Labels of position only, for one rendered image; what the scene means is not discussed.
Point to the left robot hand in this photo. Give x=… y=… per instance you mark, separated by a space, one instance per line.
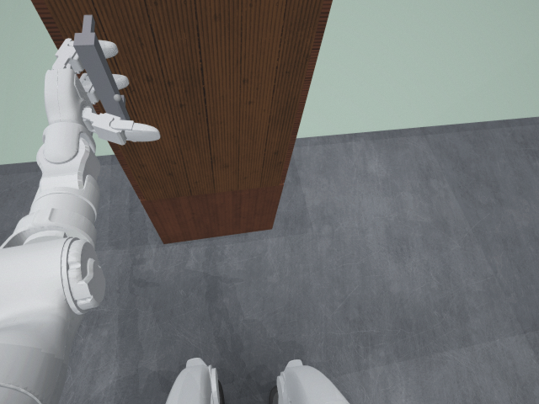
x=67 y=96

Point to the handle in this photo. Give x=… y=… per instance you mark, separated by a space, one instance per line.
x=94 y=62

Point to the robot left forearm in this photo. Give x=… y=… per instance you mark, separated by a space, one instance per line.
x=67 y=201

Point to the cupboard door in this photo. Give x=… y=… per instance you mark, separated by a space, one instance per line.
x=220 y=79

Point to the robot shin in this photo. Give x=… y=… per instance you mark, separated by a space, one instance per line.
x=195 y=361
x=292 y=363

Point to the robot left upper arm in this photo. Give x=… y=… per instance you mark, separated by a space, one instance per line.
x=45 y=290

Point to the robot left shin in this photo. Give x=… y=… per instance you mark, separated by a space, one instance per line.
x=195 y=361

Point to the robot right shin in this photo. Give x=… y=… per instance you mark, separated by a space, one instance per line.
x=292 y=363

